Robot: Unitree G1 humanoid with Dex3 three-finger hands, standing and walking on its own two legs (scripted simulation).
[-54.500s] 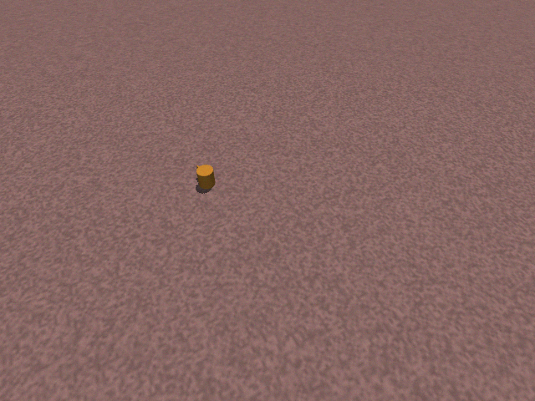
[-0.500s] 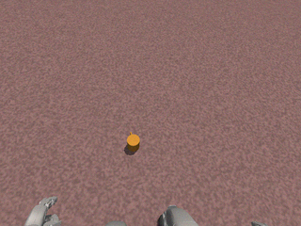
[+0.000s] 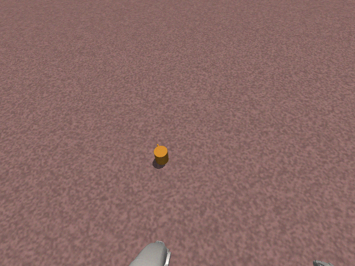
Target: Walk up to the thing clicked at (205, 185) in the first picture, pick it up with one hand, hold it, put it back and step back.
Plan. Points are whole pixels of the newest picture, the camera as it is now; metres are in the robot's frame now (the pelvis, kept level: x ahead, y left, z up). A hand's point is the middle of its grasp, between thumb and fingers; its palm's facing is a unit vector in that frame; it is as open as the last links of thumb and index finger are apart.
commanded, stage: step back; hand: left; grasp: from above
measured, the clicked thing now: (160, 153) +0.84 +0.21 -0.72
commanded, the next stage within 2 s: stand in 1.72 s
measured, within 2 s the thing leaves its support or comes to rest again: neither
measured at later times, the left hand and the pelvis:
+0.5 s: hand out of the picture -0.07 +0.24 -0.16, palm faces +0.05 -0.93 -0.36, open 7.4 cm; pelvis -0.17 -0.04 +0.00, yaw +3 degrees
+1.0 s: hand out of the picture -0.22 +0.23 -0.14, palm faces +0.11 -0.91 -0.41, open 7.4 cm; pelvis -0.25 -0.06 +0.00, yaw +6 degrees
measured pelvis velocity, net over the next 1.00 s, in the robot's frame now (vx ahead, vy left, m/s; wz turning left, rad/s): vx -0.25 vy -0.06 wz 0.10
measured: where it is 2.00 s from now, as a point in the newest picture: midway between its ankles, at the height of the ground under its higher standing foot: outside the picture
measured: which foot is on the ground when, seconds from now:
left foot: up 0.00-0.18, down 0.20-0.60, up 0.62-0.88, down 0.90-1.00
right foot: down 0.00-0.22, up 0.24-0.54, down 0.56-0.94, up 0.96-1.00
